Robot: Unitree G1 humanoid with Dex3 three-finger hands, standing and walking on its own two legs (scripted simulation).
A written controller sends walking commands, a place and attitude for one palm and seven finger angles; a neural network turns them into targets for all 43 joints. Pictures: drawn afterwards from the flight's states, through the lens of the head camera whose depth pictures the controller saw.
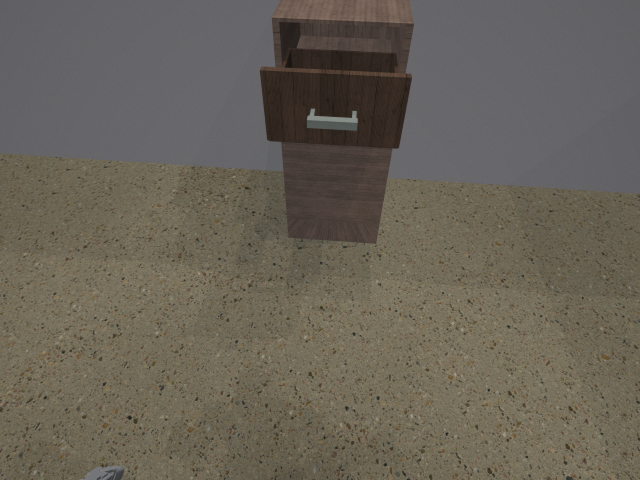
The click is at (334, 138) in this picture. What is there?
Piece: drawer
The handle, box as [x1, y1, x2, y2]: [307, 109, 357, 130]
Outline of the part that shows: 307,117 307,127 356,130 356,111 352,111 351,118 315,116 314,109 311,109 310,115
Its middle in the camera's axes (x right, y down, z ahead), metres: +0.03 -0.28 +0.89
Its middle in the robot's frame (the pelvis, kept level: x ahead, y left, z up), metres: +0.86 +0.02 +0.01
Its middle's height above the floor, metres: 0.78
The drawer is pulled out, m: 0.30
